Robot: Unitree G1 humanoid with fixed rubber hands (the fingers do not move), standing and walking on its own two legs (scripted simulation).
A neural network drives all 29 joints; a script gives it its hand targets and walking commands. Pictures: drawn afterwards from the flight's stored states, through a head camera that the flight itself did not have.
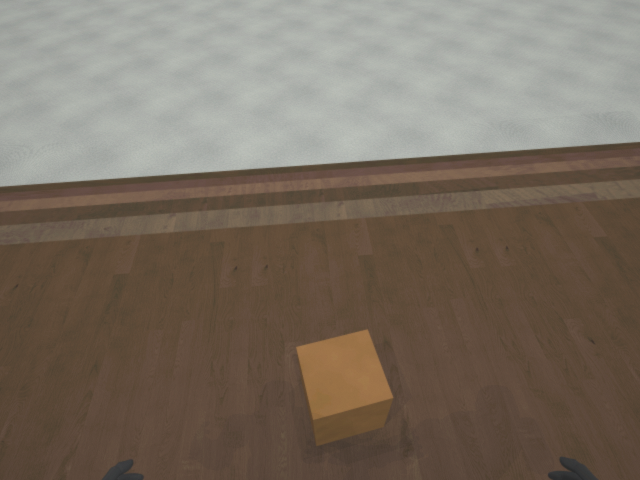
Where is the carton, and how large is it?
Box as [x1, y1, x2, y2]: [296, 329, 392, 445]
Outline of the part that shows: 367,329 296,347 301,380 316,445 381,427 384,424 392,400 392,395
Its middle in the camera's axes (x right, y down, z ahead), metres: +0.06 +0.42 +1.13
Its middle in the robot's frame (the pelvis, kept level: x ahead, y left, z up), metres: +0.47 -0.02 -0.66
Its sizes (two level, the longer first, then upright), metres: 0.210 0.200 0.250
